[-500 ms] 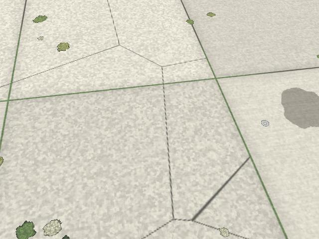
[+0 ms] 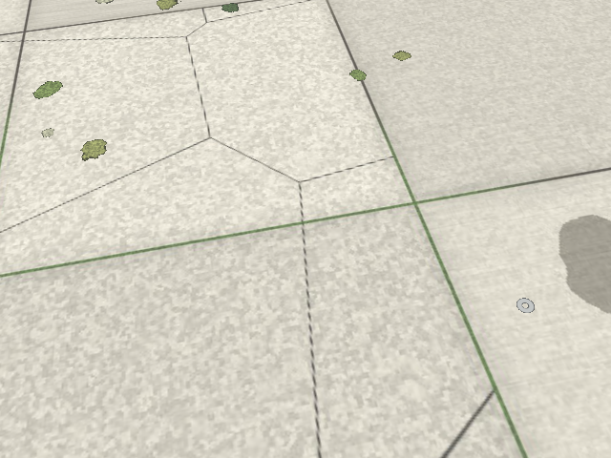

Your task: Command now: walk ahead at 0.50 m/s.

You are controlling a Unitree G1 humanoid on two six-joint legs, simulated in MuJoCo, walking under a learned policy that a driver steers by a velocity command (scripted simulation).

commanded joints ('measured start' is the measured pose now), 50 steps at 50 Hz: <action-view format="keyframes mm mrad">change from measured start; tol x16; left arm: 1 61 102 25 -25 15 -8 2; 20 197 54 6 17 45 52 67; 50 -14 151 42 -86 21 84 85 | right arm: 1 -33 -100 -30 -83 -5 -14 -3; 15 -233 -72 -24 -171 -21 16 31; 20 -12 -282 -89 -169 -42 26 15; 50 -152 -102 -67 -313 2 133 -26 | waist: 1 22 -116 -68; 17 -6 -102 -67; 20 34 289 -300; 24 6 5 -172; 40 49 135 -137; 43 14 -304 -93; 50 37 -178 -40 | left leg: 1 -287 115 -48 24 128 4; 11 -135 43 27 -481 549 -41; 17 -99 -7 49 -602 359 27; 18 26 -39 56 -667 453 52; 20 530 329 -502 -648 1142 332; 25 129 181 -367 -827 399 221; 40 40 50 -448 -773 169 116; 44 -278 -119 -143 -69 -116 -54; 50 -331 -64 -32 -4 67 -131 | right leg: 1 275 -258 346 -306 29 -171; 7 191 -202 95 -323 561 -166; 17 376 -246 -13 -53 624 -75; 19 196 -104 -83 372 331 28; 20 -159 82 -35 714 -506 97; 22 -262 20 145 832 -456 76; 40 140 13 119 -82 -54 69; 43 215 -437 580 -248 145 -211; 50 287 -254 181 -189 258 -138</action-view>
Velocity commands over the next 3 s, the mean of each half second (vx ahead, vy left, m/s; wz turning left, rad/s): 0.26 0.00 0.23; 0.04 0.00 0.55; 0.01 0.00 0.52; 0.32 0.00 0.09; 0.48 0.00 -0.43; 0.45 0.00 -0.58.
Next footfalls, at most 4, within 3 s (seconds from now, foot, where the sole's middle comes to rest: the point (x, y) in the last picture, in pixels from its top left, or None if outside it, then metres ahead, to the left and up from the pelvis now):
0.36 left None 0.33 0.13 -0.77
0.82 right None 0.35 -0.10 -0.77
1.24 left None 0.21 0.14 -0.77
1.70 right None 0.36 -0.03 -0.77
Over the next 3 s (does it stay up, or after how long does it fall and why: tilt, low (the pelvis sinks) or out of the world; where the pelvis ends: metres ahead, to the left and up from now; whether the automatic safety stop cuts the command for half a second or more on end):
stays up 0.78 0.36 0.01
